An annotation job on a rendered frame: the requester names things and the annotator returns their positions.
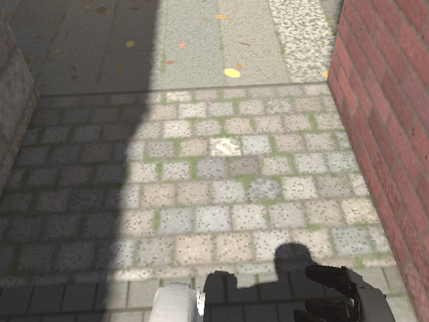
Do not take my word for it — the robot left shin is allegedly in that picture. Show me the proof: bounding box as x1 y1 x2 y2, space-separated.
154 286 164 301

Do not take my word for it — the right robot hand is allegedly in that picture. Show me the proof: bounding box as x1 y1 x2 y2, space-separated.
294 265 395 322

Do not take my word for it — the robot left thigh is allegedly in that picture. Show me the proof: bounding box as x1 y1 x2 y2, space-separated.
148 282 206 322

